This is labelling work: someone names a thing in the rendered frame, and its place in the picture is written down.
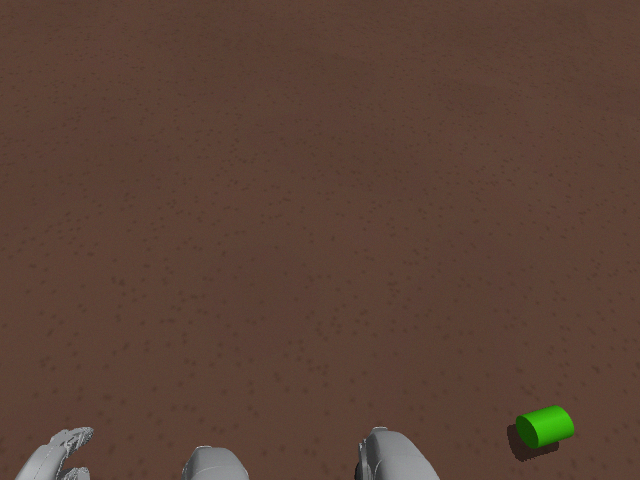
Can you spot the can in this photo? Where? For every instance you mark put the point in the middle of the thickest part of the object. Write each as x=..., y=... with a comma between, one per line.
x=544, y=426

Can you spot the left robot hand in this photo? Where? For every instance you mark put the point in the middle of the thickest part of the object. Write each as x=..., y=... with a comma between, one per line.
x=47, y=461

